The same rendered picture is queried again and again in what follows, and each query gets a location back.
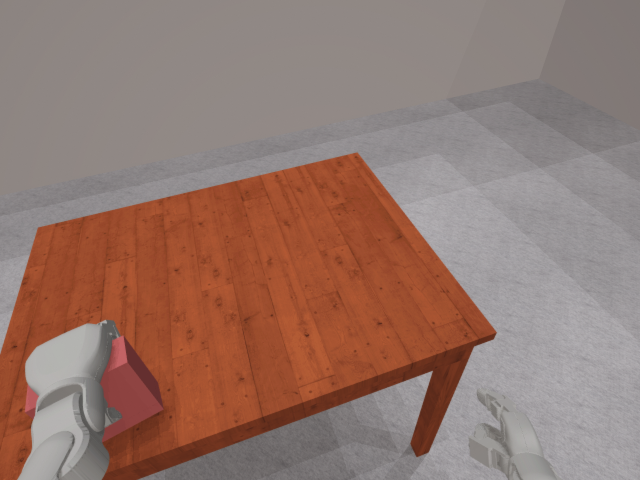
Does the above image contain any robot left forearm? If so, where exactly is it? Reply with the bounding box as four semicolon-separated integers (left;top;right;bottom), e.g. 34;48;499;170
17;377;110;480

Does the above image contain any table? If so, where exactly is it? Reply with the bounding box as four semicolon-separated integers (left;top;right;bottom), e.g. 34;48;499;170
0;152;497;480

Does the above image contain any left robot hand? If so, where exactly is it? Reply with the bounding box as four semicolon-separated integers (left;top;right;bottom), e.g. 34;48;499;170
25;320;122;428

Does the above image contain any robot right forearm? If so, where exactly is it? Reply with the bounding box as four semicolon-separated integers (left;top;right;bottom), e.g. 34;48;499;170
508;453;562;480

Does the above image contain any right robot hand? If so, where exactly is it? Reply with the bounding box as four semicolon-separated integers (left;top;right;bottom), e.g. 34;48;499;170
469;388;545;478

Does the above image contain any sponge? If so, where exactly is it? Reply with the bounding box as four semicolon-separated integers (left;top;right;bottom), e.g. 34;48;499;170
25;335;164;442

